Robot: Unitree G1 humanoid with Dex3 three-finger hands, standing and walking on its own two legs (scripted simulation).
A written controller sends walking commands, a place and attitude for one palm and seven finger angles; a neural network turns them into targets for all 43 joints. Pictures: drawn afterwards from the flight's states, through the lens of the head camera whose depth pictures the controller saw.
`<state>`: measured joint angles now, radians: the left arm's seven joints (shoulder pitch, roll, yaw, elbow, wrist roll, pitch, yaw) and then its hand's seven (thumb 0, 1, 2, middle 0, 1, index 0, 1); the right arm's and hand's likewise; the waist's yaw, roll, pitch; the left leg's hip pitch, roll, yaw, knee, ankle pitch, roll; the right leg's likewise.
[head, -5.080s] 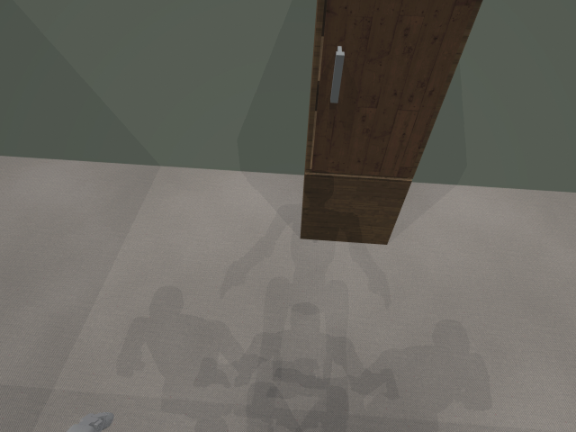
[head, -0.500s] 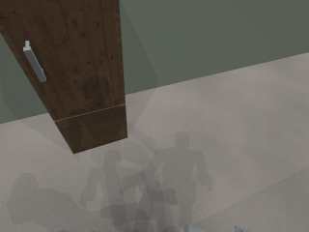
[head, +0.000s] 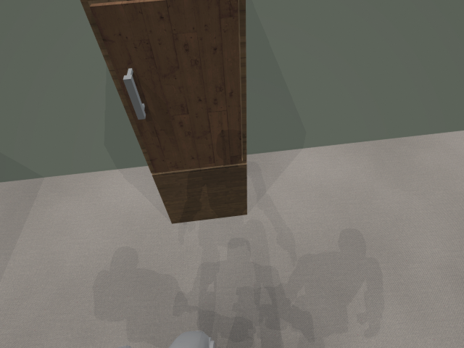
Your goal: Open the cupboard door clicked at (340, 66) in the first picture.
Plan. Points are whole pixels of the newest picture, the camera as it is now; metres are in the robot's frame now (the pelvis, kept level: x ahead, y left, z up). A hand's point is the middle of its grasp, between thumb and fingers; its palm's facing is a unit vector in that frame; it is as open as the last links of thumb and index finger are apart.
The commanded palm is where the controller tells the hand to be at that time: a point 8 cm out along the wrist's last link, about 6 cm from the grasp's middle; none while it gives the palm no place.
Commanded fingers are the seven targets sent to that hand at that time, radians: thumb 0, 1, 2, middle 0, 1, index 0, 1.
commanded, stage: turn to face it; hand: left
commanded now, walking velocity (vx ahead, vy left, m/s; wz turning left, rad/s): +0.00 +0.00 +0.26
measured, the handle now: (136, 94) +0.75 +0.30 +0.02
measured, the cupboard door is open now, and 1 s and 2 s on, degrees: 0 0 0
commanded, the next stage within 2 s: take the last steps up to it in 0.04 s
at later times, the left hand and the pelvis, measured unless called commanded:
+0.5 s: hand out of the picture +0.00 +0.26 -0.17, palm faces +0.15 -0.97 -0.18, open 7.4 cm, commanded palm none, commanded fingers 0.00 0.90 0.90 -0.20 -0.30 -0.20 -0.30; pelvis +0.02 +0.07 +0.01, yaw +6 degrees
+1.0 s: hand (136, 347) +0.16 +0.21 -0.16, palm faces +0.20 -0.96 -0.20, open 7.2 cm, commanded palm none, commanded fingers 0.00 0.90 0.90 -0.20 -0.30 -0.20 -0.30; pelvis +0.17 +0.03 +0.01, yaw +9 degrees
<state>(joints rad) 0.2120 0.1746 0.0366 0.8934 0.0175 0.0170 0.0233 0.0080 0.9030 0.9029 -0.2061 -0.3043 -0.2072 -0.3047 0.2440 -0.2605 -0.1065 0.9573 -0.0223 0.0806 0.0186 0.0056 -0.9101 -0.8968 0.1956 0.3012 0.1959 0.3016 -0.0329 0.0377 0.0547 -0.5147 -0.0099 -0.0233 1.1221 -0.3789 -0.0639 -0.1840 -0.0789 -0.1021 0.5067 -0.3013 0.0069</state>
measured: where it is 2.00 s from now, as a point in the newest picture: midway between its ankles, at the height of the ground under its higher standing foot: outside the picture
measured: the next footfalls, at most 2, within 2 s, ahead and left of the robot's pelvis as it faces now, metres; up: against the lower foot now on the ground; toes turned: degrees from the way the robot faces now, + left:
left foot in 0.20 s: +0.02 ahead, +0.15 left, +0.00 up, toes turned +9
right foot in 0.74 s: +0.19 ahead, -0.06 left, +0.00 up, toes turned +0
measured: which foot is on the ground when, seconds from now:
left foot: up 0.00-0.18, down 0.20-0.76, up 0.78-1.00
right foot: down 0.00-0.20, up 0.22-0.72, down 0.74-1.00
